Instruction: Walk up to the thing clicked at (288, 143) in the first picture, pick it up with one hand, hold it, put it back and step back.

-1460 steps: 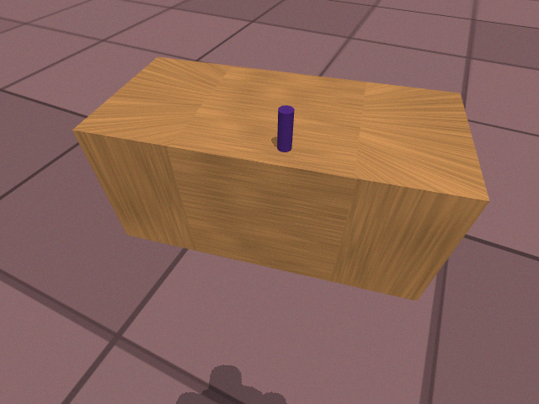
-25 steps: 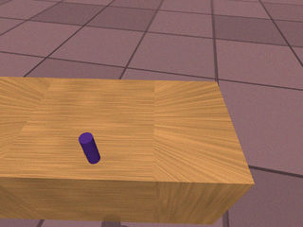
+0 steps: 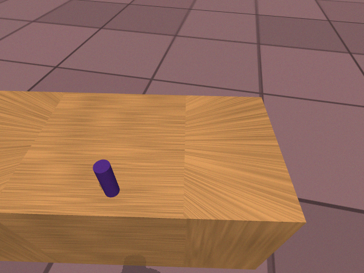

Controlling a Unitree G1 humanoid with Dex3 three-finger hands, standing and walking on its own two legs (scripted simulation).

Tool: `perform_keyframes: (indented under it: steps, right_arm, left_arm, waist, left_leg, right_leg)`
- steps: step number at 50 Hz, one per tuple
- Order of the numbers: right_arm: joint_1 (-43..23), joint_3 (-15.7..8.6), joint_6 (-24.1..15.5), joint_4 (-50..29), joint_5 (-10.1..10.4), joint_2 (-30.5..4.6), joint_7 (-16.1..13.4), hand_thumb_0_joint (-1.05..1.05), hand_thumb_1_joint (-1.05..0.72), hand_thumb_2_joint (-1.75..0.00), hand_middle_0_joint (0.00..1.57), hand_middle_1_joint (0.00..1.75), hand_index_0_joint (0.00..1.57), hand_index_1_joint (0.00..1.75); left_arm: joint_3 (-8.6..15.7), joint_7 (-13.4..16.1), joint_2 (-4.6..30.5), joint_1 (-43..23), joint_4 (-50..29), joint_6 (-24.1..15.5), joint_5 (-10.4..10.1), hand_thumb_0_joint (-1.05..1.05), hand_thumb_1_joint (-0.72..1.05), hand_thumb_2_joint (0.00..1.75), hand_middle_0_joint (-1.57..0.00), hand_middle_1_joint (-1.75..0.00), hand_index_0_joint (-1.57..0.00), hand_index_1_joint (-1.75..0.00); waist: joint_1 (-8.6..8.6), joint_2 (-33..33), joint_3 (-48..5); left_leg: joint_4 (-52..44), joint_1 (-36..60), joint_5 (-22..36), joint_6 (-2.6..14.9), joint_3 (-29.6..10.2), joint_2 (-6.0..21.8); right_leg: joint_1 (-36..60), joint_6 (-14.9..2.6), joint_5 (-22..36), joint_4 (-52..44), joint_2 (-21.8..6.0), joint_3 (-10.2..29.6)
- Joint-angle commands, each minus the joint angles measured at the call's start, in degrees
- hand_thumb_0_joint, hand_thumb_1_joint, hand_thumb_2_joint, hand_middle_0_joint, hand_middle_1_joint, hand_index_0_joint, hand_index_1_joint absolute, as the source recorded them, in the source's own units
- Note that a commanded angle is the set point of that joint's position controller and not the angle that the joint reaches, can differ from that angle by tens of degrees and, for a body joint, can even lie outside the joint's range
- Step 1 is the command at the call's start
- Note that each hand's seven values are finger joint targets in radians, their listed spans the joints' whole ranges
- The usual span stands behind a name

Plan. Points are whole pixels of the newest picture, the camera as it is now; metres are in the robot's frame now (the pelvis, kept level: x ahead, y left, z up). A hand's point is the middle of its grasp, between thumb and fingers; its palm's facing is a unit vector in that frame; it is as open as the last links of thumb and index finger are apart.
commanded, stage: stand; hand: left
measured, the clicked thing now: (107, 179) +0.43 +0.24 -0.11
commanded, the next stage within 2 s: step back in 0.48 s
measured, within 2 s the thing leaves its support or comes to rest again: neither
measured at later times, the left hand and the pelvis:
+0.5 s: hand out of the picture +0.06 +0.25 -0.16, palm faces -0.03 -0.94 -0.33, open 7.4 cm; pelvis +0.00 +0.00 +0.00, yaw +0 degrees
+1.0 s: hand out of the picture -0.01 +0.24 -0.16, palm faces +0.05 -0.90 -0.43, open 7.4 cm; pelvis -0.09 -0.03 -0.02, yaw +4 degrees
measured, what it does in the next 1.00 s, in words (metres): lifts its left foot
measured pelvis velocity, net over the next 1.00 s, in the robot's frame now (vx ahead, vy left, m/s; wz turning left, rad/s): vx -0.09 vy -0.03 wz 0.07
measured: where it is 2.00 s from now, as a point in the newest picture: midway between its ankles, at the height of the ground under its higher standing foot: outside the picture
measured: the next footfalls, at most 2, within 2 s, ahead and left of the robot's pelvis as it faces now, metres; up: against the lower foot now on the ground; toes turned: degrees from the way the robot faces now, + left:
left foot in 1.12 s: -0.10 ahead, +0.10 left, +0.00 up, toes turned +4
right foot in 1.50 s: -0.21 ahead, -0.15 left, +0.00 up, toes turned +2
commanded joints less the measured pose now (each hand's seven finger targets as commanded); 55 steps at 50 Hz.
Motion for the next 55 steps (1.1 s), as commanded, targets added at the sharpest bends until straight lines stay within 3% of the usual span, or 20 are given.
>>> perform_keyframes:
  steps: [1, 7, 12, 23, 24, 27, 29, 32, 33, 35, 36, 37, 38, 39, 40, 42, 46, 49, 53, 55]
  right_arm:
    - [-2.4, -2.2, -1.1, -3.1, 0.3, -12.0, -1.1, 0.0, -0.9, -0.9, 0.2, 0.3, 0.2, 0.3]
    - [-2.6, -2.2, -1.0, -3.4, 0.3, -12.1, -0.9, 0.0, -0.9, -0.9, 0.2, 0.3, 0.2, 0.3]
    - [-2.4, -2.3, -0.8, -3.5, 0.2, -11.9, -0.9, 0.0, -0.9, -0.9, 0.2, 0.3, 0.2, 0.3]
    - [-2.2, -2.5, -0.9, -3.7, 0.3, -12.2, -0.7, 0.0, -0.9, -0.9, 0.2, 0.3, 0.2, 0.3]
    - [-3.9, -3.6, -0.1, -5.1, 0.4, -15.8, -0.4, 0.0, -0.9, -0.9, 0.2, 0.3, 0.2, 0.3]
    - [-1.5, -4.3, 0.5, -7.5, 1.5, -15.7, -0.5, 0.0, -0.9, -0.9, 0.2, 0.3, 0.2, 0.3]
    - [-1.9, -5.5, 1.1, -9.5, 1.3, -17.7, -0.8, 0.0, -0.9, -0.9, 0.2, 0.3, 0.2, 0.3]
    - [-4.4, -6.2, 1.9, -12.9, 0.4, -18.4, -1.4, 0.0, -0.9, -0.9, 0.2, 0.3, 0.2, 0.3]
    - [-6.2, -6.1, 2.2, -13.9, 0.1, -18.0, -1.5, 0.0, -0.9, -0.9, 0.2, 0.3, 0.2, 0.3]
    - [-7.9, -5.7, 2.9, -15.4, 0.2, -16.5, -1.3, 0.0, -0.9, -0.9, 0.2, 0.3, 0.2, 0.3]
    - [-8.7, -5.2, 3.4, -15.9, 0.7, -14.6, -1.1, 0.0, -0.9, -0.9, 0.2, 0.3, 0.2, 0.3]
    - [-7.4, -4.5, 3.8, -16.7, 1.6, -12.0, -1.0, 0.0, -0.9, -0.9, 0.2, 0.3, 0.2, 0.3]
    - [-4.0, -4.0, 4.2, -16.5, 1.1, -10.7, -1.3, 0.0, -0.9, -0.9, 0.2, 0.3, 0.2, 0.3]
    - [-2.0, -4.9, 4.5, -15.8, 0.7, -12.3, -2.0, 0.0, -0.9, -0.9, 0.2, 0.3, 0.2, 0.3]
    - [-1.3, -5.5, 4.3, -15.8, 0.6, -14.1, -2.0, 0.0, -0.9, -0.9, 0.2, 0.3, 0.2, 0.3]
    - [3.1, -6.0, 3.9, -14.3, 1.6, -15.5, -1.8, 0.0, -0.9, -0.9, 0.2, 0.3, 0.2, 0.3]
    - [-0.4, -4.5, 3.1, -16.6, 0.6, -14.5, -2.1, 0.0, -0.9, -0.9, 0.2, 0.3, 0.2, 0.3]
    - [-2.1, -4.1, 2.7, -18.2, 0.2, -13.8, -2.0, 0.0, -0.9, -0.9, 0.2, 0.3, 0.2, 0.3]
    - [3.4, -5.1, 2.3, -16.7, -0.4, -13.6, -1.4, 0.0, -0.9, -0.9, 0.2, 0.3, 0.2, 0.3]
    - [7.3, -5.8, 2.0, -15.7, -0.9, -14.5, -1.2, 0.0, -0.9, -0.9, 0.2, 0.3, 0.2, 0.3]
  left_arm:
    - [2.4, 0.9, 11.8, -1.0, -3.4, -1.3, 0.1, 0.0, 0.9, 0.9, -0.2, -0.3, -0.2, -0.3]
    - [2.3, 0.9, 11.5, -0.7, -3.5, -1.4, 0.1, 0.0, 0.9, 0.9, -0.2, -0.3, -0.2, -0.3]
    - [2.5, 0.8, 12.2, -1.5, -3.6, -1.3, 0.1, 0.0, 0.9, 0.9, -0.2, -0.3, -0.2, -0.3]
    - [2.5, 0.7, 11.9, -0.9, -3.9, -1.5, 0.3, 0.0, 0.9, 0.9, -0.2, -0.3, -0.2, -0.3]
    - [4.9, 0.9, 16.0, -2.4, -5.2, -0.8, -0.6, 0.0, 0.9, 0.9, -0.2, -0.3, -0.2, -0.3]
    - [5.1, 1.3, 13.4, -0.7, -7.3, 0.0, -1.2, 0.0, 0.9, 0.9, -0.2, -0.3, -0.2, -0.3]
    - [4.9, 1.2, 11.6, 0.4, -8.8, 1.1, -1.1, 0.0, 0.9, 0.9, -0.2, -0.3, -0.2, -0.3]
    - [5.4, 1.0, 11.6, 3.7, -10.0, 2.3, -0.6, 0.0, 0.9, 0.9, -0.2, -0.3, -0.2, -0.3]
    - [5.7, 0.9, 11.5, 5.7, -9.5, 2.5, -0.6, 0.0, 0.9, 0.9, -0.2, -0.3, -0.2, -0.3]
    - [6.1, 0.8, 11.1, 7.7, -9.2, 2.1, -0.3, 0.0, 0.9, 0.9, -0.2, -0.3, -0.2, -0.3]
    - [6.3, 1.0, 12.0, 7.5, -9.8, 1.8, 0.4, 0.0, 0.9, 0.9, -0.2, -0.3, -0.2, -0.3]
    - [7.4, 1.0, 17.0, 5.6, -11.0, 1.0, 1.4, 0.0, 0.9, 0.9, -0.2, -0.3, -0.2, -0.3]
    - [7.9, 1.0, 20.5, 1.3, -13.7, 0.6, 1.5, 0.0, 0.9, 0.9, -0.2, -0.3, -0.2, -0.3]
    - [8.1, 1.2, 22.6, -1.8, -15.2, 0.4, 1.9, 0.0, 0.9, 0.9, -0.2, -0.3, -0.2, -0.3]
    - [8.3, 1.4, 21.2, -4.3, -16.6, 0.3, 1.6, 0.0, 0.9, 0.9, -0.2, -0.3, -0.2, -0.3]
    - [7.4, 1.5, 16.5, -8.5, -17.8, 0.3, 1.6, 0.0, 0.9, 0.9, -0.2, -0.3, -0.2, -0.3]
    - [7.2, 2.3, 15.0, -0.1, -18.0, 0.3, 1.3, 0.0, 0.9, 0.9, -0.2, -0.3, -0.2, -0.3]
    - [7.7, 2.8, 15.5, 3.0, -18.2, 0.7, 0.8, 0.0, 0.9, 0.9, -0.2, -0.3, -0.2, -0.3]
    - [7.8, 2.4, 17.3, -0.4, -20.5, 1.4, 0.3, 0.0, 0.9, 0.9, -0.2, -0.3, -0.2, -0.3]
    - [7.3, 1.8, 16.9, -2.5, -21.9, 1.8, -0.2, 0.0, 0.9, 0.9, -0.2, -0.3, -0.2, -0.3]
  waist:
    - [0.26, 0.8, -4.5]
    - [0.31, 0.2, -3.9]
    - [-0.22, 0.4, -1.4]
    - [-0.05, 0.8, -2.7]
    - [0.03, 1.9, 1.7]
    - [-0.41, 4.6, -7.3]
    - [-0.29, 9.8, -9.6]
    - [1.0, 13.0, -9.7]
    - [2.23, 12.9, -8.9]
    - [3.8, 8.6, -7.8]
    - [4.47, 2.8, -4.1]
    - [3.12, -9.2, -1.8]
    - [1.08, -10.8, -0.3]
    - [0.91, -11.0, -1.2]
    - [0.47, -10.4, -1.4]
    - [-2.37, -5.9, -2.7]
    - [3.57, -6.1, -5.3]
    - [5.31, -8.1, -6.1]
    - [2.12, -9.5, -7.6]
    - [-0.8, -7.0, -8.3]
  left_leg:
    - [-1.1, 5.7, 12.5, 1.38, -6.2, 6.9]
    - [-0.6, 5.6, 12.0, 1.41, -6.2, 6.8]
    - [-2.8, 3.7, 3.7, 1.05, -6.5, 6.3]
    - [-2.5, 4.0, 4.6, 1.24, -6.9, 6.5]
    - [3.3, 0.4, 19.0, 3.01, -7.9, 6.4]
    - [6.0, 2.8, 31.2, 7.21, -8.7, 9.6]
    - [4.2, 2.7, 29.4, 11.04, -13.1, 13.5]
    - [3.9, -4.1, 21.7, 15.64, -15.6, 17.8]
    - [5.1, -7.5, 19.7, 15.46, -15.0, 17.9]
    - [13.0, -10.4, 16.0, 11.33, -11.0, 12.5]
    - [18.8, -10.8, 7.1, 7.13, -8.7, 7.2]
    - [27.7, -17.2, -7.2, 3.29, -6.2, -2.4]
    - [37.1, -20.4, -25.5, 1.25, -8.5, -7.8]
    - [46.0, -18.8, -29.0, 1.75, -12.9, -7.5]
    - [51.8, -17.9, -25.3, 1.99, -13.8, -6.5]
    - [52.8, -20.0, -19.4, 0.36, -13.0, -7.0]
    - [45.3, -24.6, -20.9, -0.68, -10.8, -5.5]
    - [34.5, -23.3, -22.5, -0.86, -8.3, -3.7]
    - [17.9, -10.9, -16.2, 0.88, -2.7, -2.8]
    - [8.1, -2.2, 0.2, 2.08, -3.1, -1.1]
  right_leg:
    - [-4.2, -2.04, 11.9, -2.6, -6.0, 3.1]
    - [-4.2, -1.91, 12.4, -3.1, -6.2, 3.1]
    - [-5.8, -2.3, 4.8, -4.4, -5.8, 3.2]
    - [-5.3, -2.47, 5.5, -4.6, -6.0, 3.5]
    - [-8.6, -2.62, 16.5, 2.3, -4.5, 3.2]
    - [-6.3, -3.15, 16.8, 13.0, -1.5, -0.2]
    - [-9.0, -3.55, 6.3, 20.9, 1.5, -1.2]
    - [-10.9, -4.73, -16.4, 33.2, 2.0, 1.2]
    - [-10.1, -4.96, -16.0, 33.7, 1.7, 1.1]
    - [-8.3, -5.01, -5.4, 22.1, 1.1, 0.7]
    - [-12.2, -4.56, 1.5, 8.8, -2.8, 5.5]
    - [-11.5, -5.51, 12.2, 1.3, -11.8, 18.9]
    - [-13.9, -10.71, 18.2, 0.2, -17.6, 23.8]
    - [-19.5, -17.23, 21.9, 0.8, -21.7, 26.8]
    - [-20.6, -18.58, 20.4, 1.1, -21.2, 26.1]
    - [-12.7, -14.32, 24.7, 6.5, -13.0, 13.8]
    - [1.8, -14.48, 35.1, 12.5, -14.0, 11.6]
    - [6.4, -15.11, 39.9, 14.4, -15.2, 12.4]
    - [-1.2, -12.49, 36.3, 17.0, -13.3, 9.5]
    - [-9.4, -8.74, 24.6, 20.1, -11.3, 8.3]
